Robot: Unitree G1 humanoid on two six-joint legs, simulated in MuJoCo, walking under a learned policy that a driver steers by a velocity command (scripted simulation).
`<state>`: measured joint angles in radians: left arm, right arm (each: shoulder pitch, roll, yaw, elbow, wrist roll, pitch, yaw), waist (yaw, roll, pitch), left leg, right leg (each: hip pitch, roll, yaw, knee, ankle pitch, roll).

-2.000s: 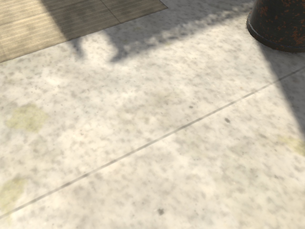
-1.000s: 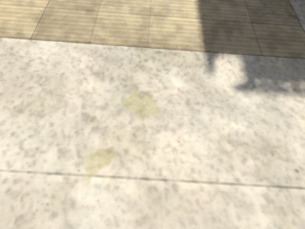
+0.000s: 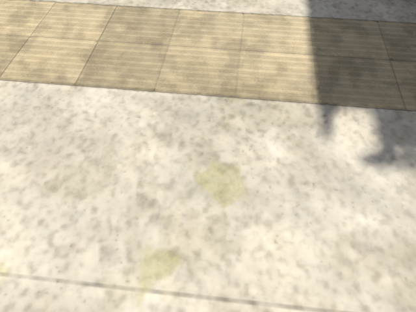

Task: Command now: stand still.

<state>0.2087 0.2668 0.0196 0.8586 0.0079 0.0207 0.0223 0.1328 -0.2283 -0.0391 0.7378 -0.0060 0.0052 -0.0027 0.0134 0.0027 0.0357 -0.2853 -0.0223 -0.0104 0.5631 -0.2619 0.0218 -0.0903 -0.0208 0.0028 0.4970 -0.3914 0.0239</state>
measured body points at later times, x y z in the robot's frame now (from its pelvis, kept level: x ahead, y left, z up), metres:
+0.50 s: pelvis -0.02 +0.00 +0.00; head -0.01 +0.00 +0.45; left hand -0.01 +0.25 -0.15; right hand +0.08 -0.26 -0.14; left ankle +0.02 +0.11 -0.73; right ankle -0.08 -0.13 -0.73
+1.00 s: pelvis +0.14 +0.01 +0.01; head +0.16 +0.02 +0.46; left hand +0.32 +0.26 -0.10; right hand +0.08 -0.23 -0.13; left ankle +0.03 +0.11 -0.73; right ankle +0.30 -0.15 -0.68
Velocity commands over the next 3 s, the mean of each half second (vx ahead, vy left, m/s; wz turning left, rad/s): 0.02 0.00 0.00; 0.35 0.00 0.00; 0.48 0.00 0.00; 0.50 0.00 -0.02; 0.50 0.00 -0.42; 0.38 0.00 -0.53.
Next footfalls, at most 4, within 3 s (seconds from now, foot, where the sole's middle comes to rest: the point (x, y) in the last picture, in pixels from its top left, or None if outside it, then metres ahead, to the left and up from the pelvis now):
1.16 right None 0.42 -0.13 -0.77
1.72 left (193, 243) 0.74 0.10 -0.77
2.28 right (257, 178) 1.04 -0.15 -0.77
2.78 left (230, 120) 1.37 -0.05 -0.77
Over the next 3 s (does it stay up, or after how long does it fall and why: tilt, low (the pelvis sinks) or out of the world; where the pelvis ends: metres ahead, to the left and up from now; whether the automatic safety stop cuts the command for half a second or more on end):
stays up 1.24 -0.10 0.01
